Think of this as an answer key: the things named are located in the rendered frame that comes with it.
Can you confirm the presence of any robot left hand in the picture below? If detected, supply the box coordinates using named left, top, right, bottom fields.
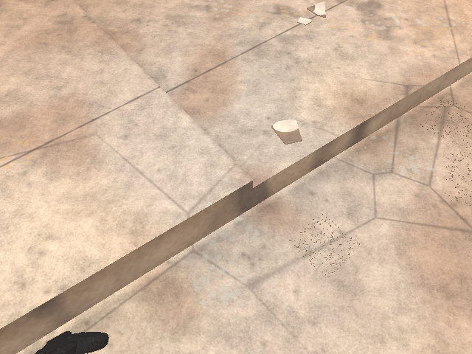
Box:
left=35, top=331, right=109, bottom=354

